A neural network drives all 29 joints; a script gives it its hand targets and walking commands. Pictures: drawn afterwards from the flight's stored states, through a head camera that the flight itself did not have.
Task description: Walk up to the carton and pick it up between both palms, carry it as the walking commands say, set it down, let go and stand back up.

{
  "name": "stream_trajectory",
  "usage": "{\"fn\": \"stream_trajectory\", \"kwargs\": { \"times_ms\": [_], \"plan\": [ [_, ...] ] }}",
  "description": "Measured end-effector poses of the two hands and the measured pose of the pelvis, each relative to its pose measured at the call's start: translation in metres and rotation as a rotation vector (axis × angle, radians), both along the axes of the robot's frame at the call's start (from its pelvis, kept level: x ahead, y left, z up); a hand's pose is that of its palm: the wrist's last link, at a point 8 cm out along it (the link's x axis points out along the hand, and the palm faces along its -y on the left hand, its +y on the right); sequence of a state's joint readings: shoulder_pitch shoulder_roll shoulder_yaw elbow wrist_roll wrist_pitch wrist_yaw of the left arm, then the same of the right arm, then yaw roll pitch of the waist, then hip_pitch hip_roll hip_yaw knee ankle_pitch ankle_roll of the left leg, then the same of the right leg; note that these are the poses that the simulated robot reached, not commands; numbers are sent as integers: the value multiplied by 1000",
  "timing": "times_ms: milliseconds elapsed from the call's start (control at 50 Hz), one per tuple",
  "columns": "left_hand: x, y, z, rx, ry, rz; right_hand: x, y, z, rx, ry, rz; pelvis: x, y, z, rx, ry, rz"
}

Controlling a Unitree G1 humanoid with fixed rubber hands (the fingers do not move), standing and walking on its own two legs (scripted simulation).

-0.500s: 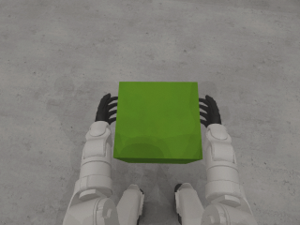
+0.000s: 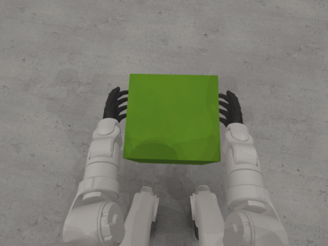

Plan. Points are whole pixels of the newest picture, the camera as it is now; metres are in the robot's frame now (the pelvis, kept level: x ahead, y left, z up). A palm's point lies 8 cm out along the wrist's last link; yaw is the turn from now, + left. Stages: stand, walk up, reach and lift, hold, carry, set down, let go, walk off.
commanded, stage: set down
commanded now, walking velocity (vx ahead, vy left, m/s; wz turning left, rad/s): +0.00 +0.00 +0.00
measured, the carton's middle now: (171, 126) +0.42 +0.01 -0.15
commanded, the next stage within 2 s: none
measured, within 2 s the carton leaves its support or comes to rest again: neither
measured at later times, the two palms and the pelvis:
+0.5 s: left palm (121, 120) +0.43 +0.16 -0.16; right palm (223, 125) +0.43 -0.14 -0.16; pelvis -0.02 +0.00 -0.08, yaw +0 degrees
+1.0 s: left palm (128, 121) +0.46 +0.16 -0.25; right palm (216, 127) +0.45 -0.14 -0.25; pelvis -0.04 +0.00 -0.14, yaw +0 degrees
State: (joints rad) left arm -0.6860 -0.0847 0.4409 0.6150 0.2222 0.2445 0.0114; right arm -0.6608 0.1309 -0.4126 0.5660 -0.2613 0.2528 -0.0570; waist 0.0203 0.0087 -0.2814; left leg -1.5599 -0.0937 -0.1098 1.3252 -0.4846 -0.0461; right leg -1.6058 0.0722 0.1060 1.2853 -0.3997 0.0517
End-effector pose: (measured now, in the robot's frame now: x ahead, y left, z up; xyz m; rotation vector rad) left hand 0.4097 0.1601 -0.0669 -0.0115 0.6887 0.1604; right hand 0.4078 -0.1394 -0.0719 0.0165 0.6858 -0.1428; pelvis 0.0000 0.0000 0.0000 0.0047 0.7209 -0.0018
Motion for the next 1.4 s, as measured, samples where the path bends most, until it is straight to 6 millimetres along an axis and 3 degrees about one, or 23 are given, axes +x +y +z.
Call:
{"fn": "stream_trajectory", "kwargs": {
  "times_ms": [660,1400],
  "plan": [
    [33,1,-119,15,-4,-31,29,0,-118,-6,-4,-11,-28,1,-98,-2,71,5],
    [68,3,-251,14,13,-59,57,3,-248,-11,12,-33,-47,6,-191,-19,93,26]
  ]
}}
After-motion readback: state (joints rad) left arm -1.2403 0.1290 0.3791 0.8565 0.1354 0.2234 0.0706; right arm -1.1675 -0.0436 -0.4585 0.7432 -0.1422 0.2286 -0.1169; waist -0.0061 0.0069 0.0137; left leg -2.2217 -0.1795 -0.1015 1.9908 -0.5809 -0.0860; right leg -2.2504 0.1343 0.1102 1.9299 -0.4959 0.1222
